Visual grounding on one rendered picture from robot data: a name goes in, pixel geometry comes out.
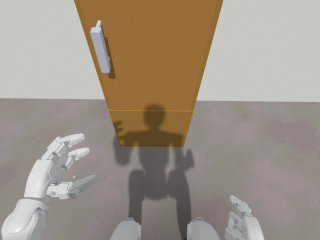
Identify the robot left thigh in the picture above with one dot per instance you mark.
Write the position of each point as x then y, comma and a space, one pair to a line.
127, 230

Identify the cupboard door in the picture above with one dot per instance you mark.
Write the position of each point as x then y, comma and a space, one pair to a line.
156, 49

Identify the robot left hand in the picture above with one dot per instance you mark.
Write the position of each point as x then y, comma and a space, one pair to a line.
40, 185

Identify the handle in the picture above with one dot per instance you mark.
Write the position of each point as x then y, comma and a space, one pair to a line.
100, 47

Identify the robot right shin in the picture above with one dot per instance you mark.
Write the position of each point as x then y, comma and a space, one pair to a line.
199, 219

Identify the robot left forearm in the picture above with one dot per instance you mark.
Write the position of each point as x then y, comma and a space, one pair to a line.
27, 221

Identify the robot right hand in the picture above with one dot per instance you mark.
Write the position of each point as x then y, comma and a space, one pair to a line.
247, 228

